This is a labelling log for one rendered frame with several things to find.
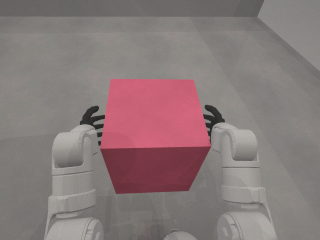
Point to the right robot upper arm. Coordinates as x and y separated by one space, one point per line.
244 225

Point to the robot right hand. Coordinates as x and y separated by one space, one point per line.
214 120

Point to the robot right shin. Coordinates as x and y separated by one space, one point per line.
173 230

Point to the robot left hand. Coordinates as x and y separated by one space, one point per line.
88 120

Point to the carton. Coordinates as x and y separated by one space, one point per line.
154 136

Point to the left robot forearm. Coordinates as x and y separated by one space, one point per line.
72 180

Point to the left robot upper arm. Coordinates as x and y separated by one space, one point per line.
76 229

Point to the right robot forearm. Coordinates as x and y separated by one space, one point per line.
241 174

